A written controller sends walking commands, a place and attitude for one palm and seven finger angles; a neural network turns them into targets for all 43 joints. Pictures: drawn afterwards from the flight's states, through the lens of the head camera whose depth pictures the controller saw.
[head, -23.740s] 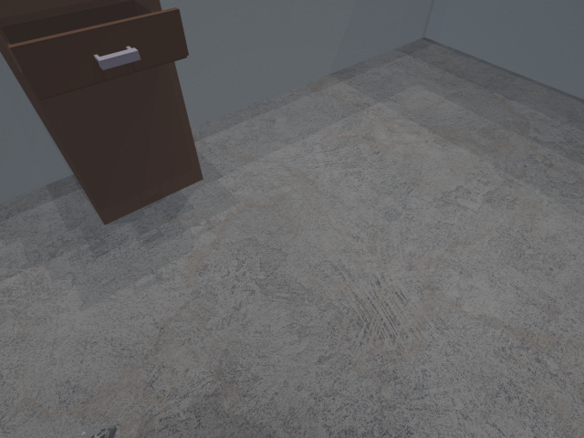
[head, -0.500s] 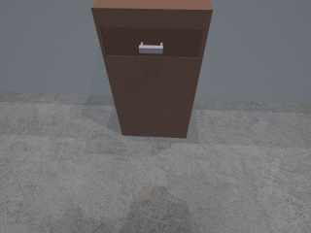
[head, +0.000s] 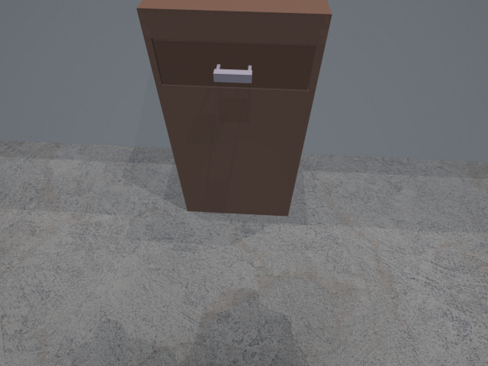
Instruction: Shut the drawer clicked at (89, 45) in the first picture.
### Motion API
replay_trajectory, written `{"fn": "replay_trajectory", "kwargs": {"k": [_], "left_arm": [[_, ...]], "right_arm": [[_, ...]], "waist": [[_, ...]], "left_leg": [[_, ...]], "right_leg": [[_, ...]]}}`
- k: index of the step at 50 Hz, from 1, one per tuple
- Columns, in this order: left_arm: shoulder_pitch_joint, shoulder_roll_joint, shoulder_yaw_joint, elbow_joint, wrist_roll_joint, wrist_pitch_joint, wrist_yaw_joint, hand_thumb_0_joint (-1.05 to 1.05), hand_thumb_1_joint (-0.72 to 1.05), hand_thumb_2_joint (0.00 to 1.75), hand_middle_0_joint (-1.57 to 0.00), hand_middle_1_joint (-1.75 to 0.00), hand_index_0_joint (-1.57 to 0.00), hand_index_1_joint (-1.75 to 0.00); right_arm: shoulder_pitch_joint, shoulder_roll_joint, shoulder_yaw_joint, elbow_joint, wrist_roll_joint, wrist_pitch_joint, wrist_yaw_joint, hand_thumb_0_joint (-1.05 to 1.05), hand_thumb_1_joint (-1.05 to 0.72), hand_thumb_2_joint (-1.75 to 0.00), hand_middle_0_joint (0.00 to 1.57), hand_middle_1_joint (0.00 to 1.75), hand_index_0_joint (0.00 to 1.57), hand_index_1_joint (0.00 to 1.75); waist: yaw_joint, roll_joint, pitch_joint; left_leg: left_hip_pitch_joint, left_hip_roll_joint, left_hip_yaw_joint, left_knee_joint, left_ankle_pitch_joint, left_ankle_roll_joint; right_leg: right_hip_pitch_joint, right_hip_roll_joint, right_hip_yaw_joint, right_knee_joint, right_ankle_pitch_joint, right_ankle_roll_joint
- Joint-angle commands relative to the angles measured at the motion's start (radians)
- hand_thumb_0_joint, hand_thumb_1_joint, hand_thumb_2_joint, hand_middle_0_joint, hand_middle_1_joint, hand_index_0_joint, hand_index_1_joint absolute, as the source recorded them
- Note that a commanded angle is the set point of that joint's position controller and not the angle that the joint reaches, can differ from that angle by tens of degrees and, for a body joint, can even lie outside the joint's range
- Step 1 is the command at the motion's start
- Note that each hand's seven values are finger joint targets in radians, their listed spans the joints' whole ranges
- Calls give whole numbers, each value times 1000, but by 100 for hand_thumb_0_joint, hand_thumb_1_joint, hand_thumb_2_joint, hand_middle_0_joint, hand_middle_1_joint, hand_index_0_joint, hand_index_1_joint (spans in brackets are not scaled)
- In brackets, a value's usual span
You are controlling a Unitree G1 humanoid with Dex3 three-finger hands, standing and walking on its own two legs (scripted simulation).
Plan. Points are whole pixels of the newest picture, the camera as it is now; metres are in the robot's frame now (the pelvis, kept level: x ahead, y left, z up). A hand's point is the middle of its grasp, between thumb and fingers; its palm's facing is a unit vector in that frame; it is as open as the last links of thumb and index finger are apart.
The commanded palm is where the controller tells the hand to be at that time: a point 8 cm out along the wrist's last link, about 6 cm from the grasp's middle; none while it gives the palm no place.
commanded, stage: look to check the result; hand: left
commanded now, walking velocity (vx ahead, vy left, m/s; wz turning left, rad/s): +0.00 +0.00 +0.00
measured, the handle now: (233, 71) +0.87 +0.08 +0.02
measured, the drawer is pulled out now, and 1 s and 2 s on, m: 0.00 0.00 0.00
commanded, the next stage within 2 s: stand and wait in 0.38 s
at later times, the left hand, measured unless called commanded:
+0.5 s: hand out of the picture +0.03 +0.17 -0.17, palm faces +0.02 -0.98 -0.21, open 7.4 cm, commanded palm none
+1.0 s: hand out of the picture +0.03 +0.17 -0.17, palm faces +0.02 -0.97 -0.22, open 7.4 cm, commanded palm none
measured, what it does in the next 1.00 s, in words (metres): stands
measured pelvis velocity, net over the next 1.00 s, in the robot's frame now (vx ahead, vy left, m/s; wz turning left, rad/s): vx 0.02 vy -0.02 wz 0.00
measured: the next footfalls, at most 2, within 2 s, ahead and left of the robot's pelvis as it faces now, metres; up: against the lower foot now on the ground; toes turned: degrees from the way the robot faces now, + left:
none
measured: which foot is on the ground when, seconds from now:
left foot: down 0.00-1.00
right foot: down 0.00-1.00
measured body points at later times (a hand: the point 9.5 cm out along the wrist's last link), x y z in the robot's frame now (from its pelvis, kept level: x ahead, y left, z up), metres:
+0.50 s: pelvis +0.01 -0.01 +0.00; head +0.03 -0.02 +0.45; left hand +0.03 +0.22 -0.16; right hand +0.02 -0.23 -0.16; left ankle +0.02 +0.10 -0.74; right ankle -0.01 -0.12 -0.74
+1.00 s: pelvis +0.02 -0.02 +0.00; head +0.04 -0.02 +0.45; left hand +0.03 +0.22 -0.15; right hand +0.03 -0.25 -0.16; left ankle +0.02 +0.10 -0.74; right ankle -0.01 -0.12 -0.74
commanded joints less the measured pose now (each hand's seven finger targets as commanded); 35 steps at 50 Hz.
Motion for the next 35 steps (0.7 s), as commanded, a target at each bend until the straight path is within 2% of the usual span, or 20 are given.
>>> {"fn": "replay_trajectory", "kwargs": {"k": [1,5,13,22,23,25,35], "left_arm": [[59,107,21,-24,3,-8,6,0,90,90,-20,-30,-20,-30],[52,110,22,-25,2,-9,6,0,90,90,-20,-30,-20,-30],[42,125,24,-27,3,-14,6,0,90,90,-20,-30,-20,-30],[18,135,26,-30,1,-14,4,0,90,90,-20,-30,-20,-30],[24,140,28,-32,3,-15,5,0,90,90,-20,-30,-20,-30],[14,141,27,-31,2,-15,4,0,90,90,-20,-30,-20,-30],[7,152,27,-35,1,-18,4,0,90,90,-20,-30,-20,-30]], "right_arm": [[66,-102,-17,-14,-2,-12,-10,0,-90,-90,20,30,20,30],[59,-107,-17,-14,-1,-14,-10,0,-90,-90,20,30,20,30],[36,-123,-20,-16,0,-15,-10,0,-90,-90,20,30,20,30],[23,-133,-16,-11,-3,-17,-10,0,-90,-90,20,30,20,30],[21,-137,-19,-16,-1,-17,-10,0,-90,-90,20,30,20,30],[18,-134,-17,-11,-2,-16,-10,0,-90,-90,20,30,20,30],[9,-148,-18,-11,-2,-17,-10,0,-90,-90,20,30,20,30]], "waist": [[-4,11,15],[-3,-14,7],[-3,-10,-4],[-4,-2,-2],[-1,-13,-17],[-3,-9,-2],[-3,-11,-15]], "left_leg": [[25,118,-113,-87,70,6],[34,120,-113,-84,90,5],[56,122,-106,-74,143,3],[54,123,-107,-89,138,-1],[66,124,-108,-81,159,1],[58,124,-106,-86,146,-2],[73,125,-103,-83,167,-4]], "right_leg": [[-47,-90,89,-88,11,-38],[-38,-93,85,-89,22,-36],[-25,-97,89,-95,79,-36],[-8,-97,91,-102,73,-36],[-3,-98,92,-100,96,-37],[-6,-100,90,-106,87,-36],[8,-102,93,-107,129,-39]]}}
